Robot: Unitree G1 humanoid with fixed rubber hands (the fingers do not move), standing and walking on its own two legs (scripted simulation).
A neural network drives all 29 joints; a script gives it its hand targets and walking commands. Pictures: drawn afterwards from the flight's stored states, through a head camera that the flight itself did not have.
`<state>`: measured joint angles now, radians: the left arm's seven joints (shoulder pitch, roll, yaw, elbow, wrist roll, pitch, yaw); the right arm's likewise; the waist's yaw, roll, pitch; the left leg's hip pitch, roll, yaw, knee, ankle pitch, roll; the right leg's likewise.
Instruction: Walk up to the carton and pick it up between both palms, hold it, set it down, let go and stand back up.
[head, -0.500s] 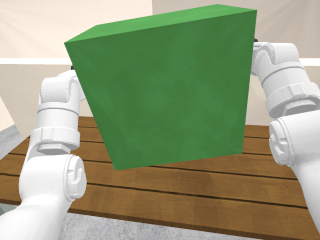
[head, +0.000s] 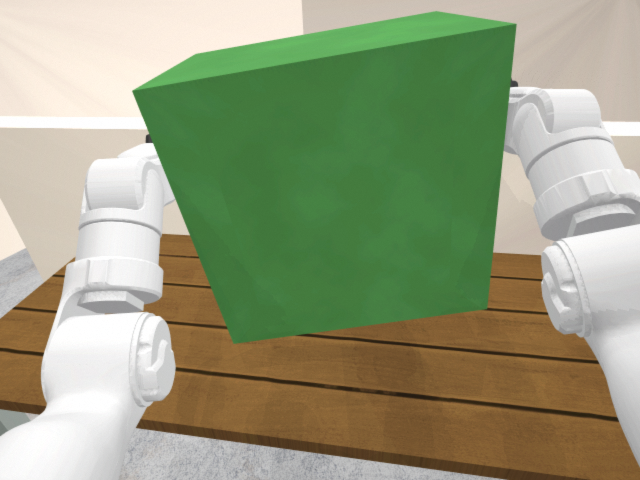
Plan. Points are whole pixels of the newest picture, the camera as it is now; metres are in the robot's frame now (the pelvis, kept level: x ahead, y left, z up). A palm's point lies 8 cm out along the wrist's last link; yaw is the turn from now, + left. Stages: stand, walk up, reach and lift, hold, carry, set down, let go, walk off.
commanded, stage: hold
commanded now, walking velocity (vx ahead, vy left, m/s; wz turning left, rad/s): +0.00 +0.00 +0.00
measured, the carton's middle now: (335, 176) +0.35 -0.03 +0.29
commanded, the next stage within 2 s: none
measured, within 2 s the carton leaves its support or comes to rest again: neither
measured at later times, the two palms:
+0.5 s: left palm (166, 159) +0.37 +0.16 +0.32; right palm (500, 116) +0.36 -0.22 +0.35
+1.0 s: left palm (161, 162) +0.37 +0.17 +0.32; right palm (494, 116) +0.36 -0.21 +0.35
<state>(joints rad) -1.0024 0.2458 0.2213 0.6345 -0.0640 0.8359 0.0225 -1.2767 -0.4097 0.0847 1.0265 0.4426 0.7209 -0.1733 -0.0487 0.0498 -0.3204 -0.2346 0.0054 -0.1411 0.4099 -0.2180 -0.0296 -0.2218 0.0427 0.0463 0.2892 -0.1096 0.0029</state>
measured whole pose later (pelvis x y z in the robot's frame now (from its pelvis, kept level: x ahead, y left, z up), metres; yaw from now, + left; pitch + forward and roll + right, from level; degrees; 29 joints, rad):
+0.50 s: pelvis +0.00 -0.01 +0.00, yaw +1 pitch +3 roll -1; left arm -1.05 0.26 0.24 0.70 -0.07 0.83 0.02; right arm -1.31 -0.39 0.06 1.07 0.41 0.71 -0.17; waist -0.05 0.05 -0.32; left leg -0.25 0.01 -0.15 0.40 -0.21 -0.04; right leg -0.24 0.04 0.04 0.30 -0.11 0.00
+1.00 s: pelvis +0.00 +0.00 +0.00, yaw +1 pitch +2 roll -2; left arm -1.01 0.27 0.20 0.65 -0.07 0.84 0.02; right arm -1.27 -0.40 0.06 1.03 0.43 0.72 -0.18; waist -0.07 0.04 -0.32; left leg -0.23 0.00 -0.15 0.41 -0.22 -0.03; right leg -0.21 0.04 0.04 0.29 -0.11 0.00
